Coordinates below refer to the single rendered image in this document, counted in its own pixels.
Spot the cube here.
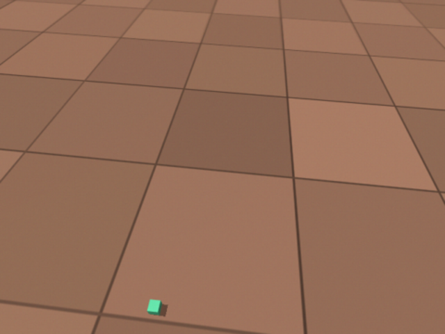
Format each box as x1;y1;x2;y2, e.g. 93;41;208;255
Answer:
147;299;162;315

